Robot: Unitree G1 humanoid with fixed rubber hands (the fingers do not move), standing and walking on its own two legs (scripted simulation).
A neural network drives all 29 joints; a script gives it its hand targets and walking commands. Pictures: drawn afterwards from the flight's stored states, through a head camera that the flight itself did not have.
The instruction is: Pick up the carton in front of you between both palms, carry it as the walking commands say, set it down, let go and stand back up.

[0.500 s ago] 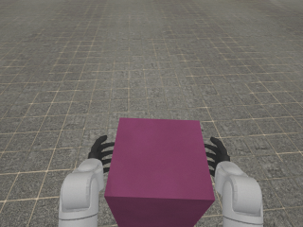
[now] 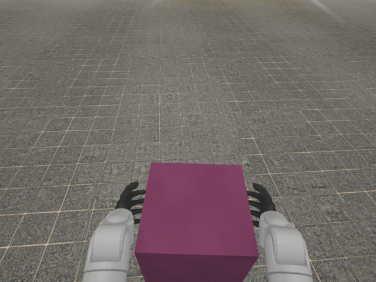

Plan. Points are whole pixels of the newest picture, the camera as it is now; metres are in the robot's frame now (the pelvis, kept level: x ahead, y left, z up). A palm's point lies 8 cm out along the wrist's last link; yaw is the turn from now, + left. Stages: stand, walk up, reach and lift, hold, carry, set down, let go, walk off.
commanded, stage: carry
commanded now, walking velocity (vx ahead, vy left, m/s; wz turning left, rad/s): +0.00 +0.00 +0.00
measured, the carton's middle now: (193, 229) +0.28 +0.00 -0.03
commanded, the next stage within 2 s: hold in 0.50 s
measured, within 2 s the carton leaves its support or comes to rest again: neither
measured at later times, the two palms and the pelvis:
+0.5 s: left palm (128, 220) +0.26 +0.14 +0.04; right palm (269, 223) +0.26 -0.16 +0.04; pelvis -0.02 -0.01 +0.00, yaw +0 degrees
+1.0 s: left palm (138, 214) +0.27 +0.12 +0.05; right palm (285, 242) +0.22 -0.17 +0.05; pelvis -0.04 +0.03 +0.01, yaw -12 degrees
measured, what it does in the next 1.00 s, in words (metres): stands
